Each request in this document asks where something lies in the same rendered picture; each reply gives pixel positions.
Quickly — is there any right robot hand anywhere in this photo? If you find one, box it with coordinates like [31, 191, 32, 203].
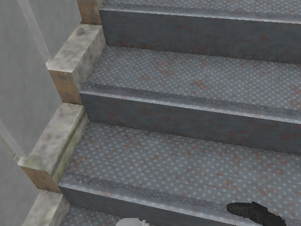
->
[227, 202, 287, 226]

